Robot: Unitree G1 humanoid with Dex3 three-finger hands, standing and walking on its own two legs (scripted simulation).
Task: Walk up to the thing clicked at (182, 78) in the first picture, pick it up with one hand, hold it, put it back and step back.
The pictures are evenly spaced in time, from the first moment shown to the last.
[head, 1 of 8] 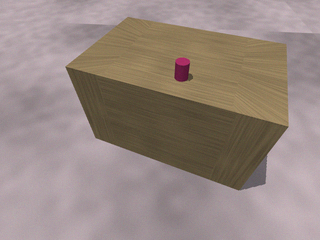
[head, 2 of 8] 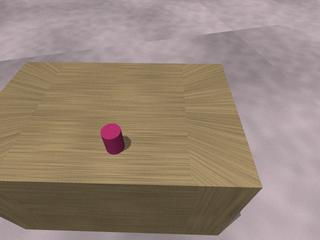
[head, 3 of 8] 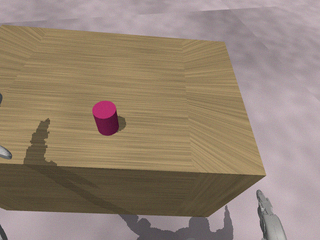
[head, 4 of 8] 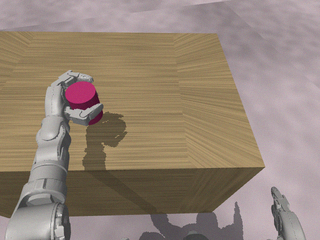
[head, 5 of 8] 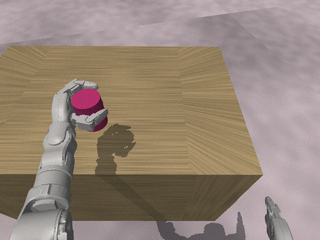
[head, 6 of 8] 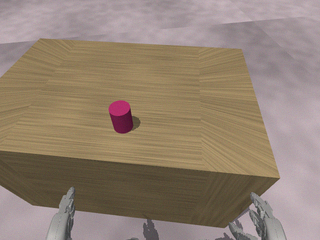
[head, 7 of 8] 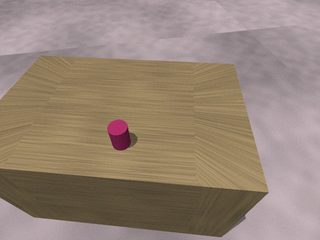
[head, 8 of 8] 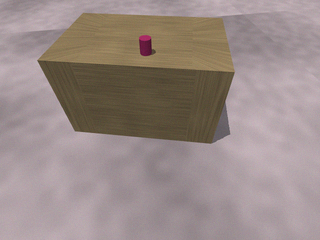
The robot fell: no
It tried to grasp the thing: yes
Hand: left
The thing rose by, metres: 0.25
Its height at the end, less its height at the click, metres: +0.00
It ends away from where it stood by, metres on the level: 0.00
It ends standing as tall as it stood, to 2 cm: yes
